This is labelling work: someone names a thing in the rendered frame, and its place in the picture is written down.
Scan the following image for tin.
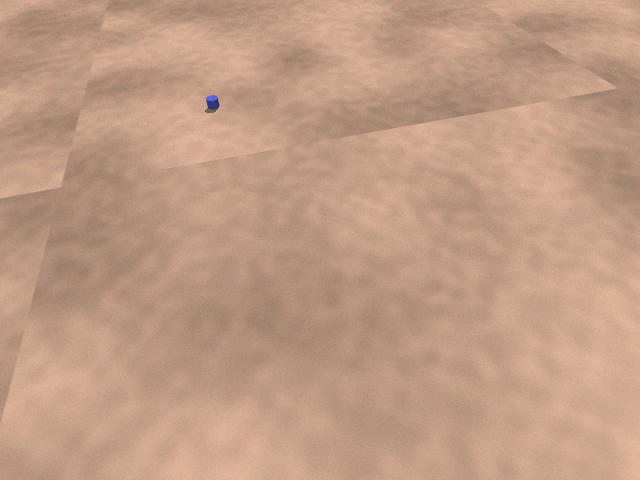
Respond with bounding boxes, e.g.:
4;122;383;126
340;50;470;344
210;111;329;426
206;95;219;110

